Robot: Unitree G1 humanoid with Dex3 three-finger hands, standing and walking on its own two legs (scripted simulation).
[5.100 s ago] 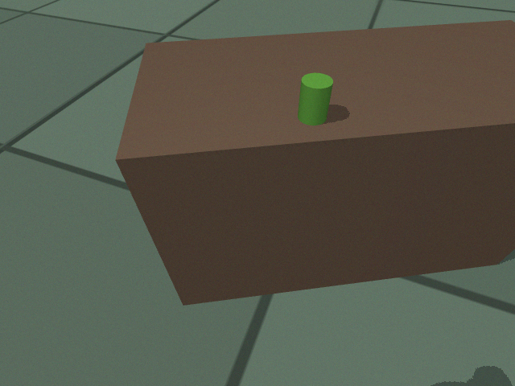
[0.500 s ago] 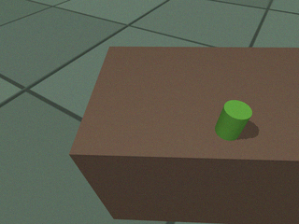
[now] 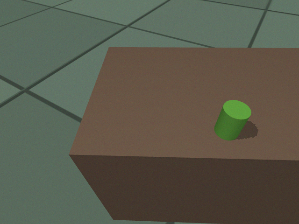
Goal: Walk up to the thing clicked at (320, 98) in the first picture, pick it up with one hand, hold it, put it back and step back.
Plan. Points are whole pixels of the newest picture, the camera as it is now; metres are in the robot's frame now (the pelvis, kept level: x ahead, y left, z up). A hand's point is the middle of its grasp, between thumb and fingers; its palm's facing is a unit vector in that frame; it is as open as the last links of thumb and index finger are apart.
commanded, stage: stand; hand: right
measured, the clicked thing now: (231, 120) +0.39 -0.22 +0.07
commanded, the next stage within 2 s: rise first in 0.52 s
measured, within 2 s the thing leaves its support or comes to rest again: neither
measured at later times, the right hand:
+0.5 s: hand out of the picture +0.07 -0.25 -0.16, palm faces -0.03 +0.94 -0.34, open 7.4 cm
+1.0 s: hand (251, 221) +0.17 -0.26 -0.10, palm faces +0.23 +0.90 -0.36, open 14.3 cm
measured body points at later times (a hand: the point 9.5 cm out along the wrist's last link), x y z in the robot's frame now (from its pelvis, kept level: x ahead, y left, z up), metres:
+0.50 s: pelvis +0.00 +0.00 +0.00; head +0.01 +0.00 +0.45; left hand +0.08 +0.30 -0.13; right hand +0.07 -0.30 -0.13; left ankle -0.02 +0.12 -0.75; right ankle +0.00 -0.12 -0.75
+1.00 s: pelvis +0.00 +0.01 -0.01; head +0.02 +0.01 +0.44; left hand +0.16 +0.28 -0.11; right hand +0.15 -0.30 -0.07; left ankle -0.02 +0.12 -0.75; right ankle +0.00 -0.12 -0.75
